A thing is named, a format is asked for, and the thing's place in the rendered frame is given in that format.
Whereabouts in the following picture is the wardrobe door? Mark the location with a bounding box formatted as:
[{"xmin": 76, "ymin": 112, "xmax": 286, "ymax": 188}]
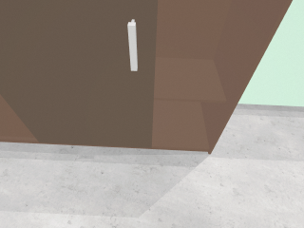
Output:
[
  {"xmin": 0, "ymin": 0, "xmax": 158, "ymax": 148},
  {"xmin": 0, "ymin": 95, "xmax": 35, "ymax": 138}
]

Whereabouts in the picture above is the handle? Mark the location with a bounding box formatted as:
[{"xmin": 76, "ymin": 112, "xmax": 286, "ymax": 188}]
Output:
[{"xmin": 127, "ymin": 19, "xmax": 138, "ymax": 71}]

